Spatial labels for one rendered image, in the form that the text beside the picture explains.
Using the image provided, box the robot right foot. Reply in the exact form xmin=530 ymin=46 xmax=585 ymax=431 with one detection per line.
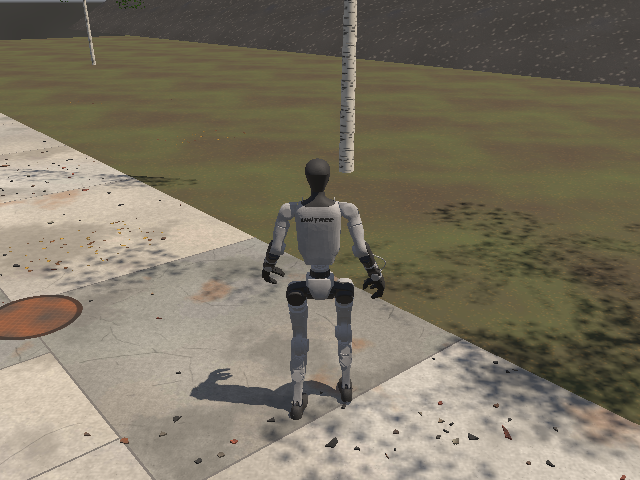
xmin=338 ymin=377 xmax=353 ymax=402

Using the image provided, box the right robot hand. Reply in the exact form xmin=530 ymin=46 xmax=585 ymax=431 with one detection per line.
xmin=363 ymin=275 xmax=385 ymax=299

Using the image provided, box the right robot upper arm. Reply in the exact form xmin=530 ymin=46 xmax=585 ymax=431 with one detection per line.
xmin=339 ymin=202 xmax=369 ymax=258

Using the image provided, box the left robot hand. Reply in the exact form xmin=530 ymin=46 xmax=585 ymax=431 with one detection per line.
xmin=262 ymin=267 xmax=285 ymax=284

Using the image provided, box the left robot upper arm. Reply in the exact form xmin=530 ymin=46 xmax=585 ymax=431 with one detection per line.
xmin=269 ymin=202 xmax=298 ymax=256

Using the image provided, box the left robot forearm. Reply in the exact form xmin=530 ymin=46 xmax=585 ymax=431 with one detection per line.
xmin=263 ymin=240 xmax=280 ymax=272

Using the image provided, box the right robot forearm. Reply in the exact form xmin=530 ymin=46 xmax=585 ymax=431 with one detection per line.
xmin=359 ymin=242 xmax=382 ymax=281

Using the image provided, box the humanoid robot torso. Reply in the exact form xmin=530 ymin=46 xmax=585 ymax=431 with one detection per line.
xmin=295 ymin=197 xmax=342 ymax=300

